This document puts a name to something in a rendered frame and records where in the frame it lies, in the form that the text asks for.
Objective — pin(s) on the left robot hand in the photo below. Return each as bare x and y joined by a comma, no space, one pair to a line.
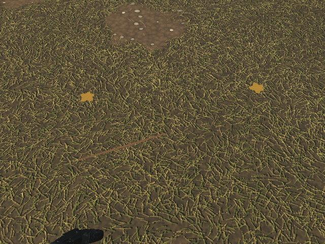
77,236

